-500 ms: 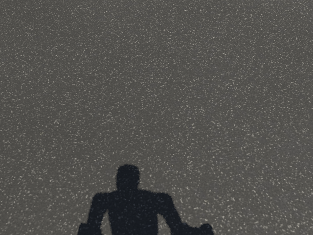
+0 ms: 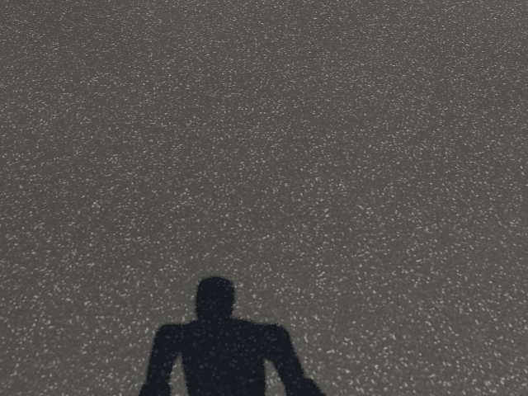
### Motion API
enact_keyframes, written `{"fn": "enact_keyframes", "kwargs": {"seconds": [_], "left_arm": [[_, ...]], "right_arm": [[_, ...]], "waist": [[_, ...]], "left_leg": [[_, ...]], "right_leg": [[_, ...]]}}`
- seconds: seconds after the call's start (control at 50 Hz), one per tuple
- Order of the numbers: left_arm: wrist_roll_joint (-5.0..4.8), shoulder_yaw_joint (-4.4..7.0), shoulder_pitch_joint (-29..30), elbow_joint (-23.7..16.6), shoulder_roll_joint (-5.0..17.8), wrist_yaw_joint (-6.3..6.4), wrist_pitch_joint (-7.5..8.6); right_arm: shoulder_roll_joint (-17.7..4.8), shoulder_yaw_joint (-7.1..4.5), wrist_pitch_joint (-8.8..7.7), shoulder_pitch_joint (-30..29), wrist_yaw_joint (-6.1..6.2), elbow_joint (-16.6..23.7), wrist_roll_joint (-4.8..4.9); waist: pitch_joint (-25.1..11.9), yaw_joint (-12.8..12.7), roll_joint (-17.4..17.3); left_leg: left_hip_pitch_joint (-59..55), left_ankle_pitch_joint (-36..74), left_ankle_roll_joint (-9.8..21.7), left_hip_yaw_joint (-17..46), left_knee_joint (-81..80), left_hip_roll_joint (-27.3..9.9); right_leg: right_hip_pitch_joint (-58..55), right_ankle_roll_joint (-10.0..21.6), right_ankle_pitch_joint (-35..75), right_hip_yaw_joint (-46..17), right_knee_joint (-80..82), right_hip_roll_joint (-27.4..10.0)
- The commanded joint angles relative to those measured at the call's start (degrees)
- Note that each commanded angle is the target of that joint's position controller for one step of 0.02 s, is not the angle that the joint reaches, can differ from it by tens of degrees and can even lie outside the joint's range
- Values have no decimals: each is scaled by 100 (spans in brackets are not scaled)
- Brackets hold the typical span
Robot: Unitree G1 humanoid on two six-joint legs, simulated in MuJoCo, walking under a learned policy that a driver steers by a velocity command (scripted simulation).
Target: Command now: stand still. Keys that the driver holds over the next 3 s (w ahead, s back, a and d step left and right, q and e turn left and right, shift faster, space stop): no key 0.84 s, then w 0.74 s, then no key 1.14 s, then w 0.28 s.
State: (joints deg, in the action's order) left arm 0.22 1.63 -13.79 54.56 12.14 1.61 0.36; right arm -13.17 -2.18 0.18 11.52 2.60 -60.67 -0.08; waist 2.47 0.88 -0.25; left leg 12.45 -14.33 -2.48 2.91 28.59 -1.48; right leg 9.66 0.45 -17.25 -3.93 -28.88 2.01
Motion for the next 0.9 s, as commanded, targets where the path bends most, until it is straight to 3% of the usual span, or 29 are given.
{"fn": "enact_keyframes", "kwargs": {"seconds": [0.02,0.38,0.84,0.86,0.9], "left_arm": [[-7,102,-152,-79,582,25,51],[-27,9,-427,477,447,52,28],[-39,-66,-752,745,288,81,15],[-35,-85,-870,812,212,85,9],[-92,-32,-873,788,358,121,-11]], "right_arm": [[-590,-94,-39,130,26,93,1],[-402,-6,-35,448,30,-152,10],[-244,69,-47,771,22,-171,22],[-165,89,-42,880,24,-230,14],[-282,43,-27,902,54,-219,70]], "waist": [[-22,-10,44],[84,-47,17],[163,-71,2],[22,-73,10],[265,-82,46]], "left_leg": [[-223,730,111,-49,-365,-2],[-123,632,159,-93,-401,58],[-6,529,227,-94,-398,100],[-70,-19,234,-154,-423,161],[249,-1843,372,-248,-275,326]], "right_leg": [[394,91,870,-148,638,-211],[444,46,744,-27,656,-161],[526,-14,633,67,598,-139],[472,-5,91,124,635,-86],[780,163,-1687,155,541,22]]}}
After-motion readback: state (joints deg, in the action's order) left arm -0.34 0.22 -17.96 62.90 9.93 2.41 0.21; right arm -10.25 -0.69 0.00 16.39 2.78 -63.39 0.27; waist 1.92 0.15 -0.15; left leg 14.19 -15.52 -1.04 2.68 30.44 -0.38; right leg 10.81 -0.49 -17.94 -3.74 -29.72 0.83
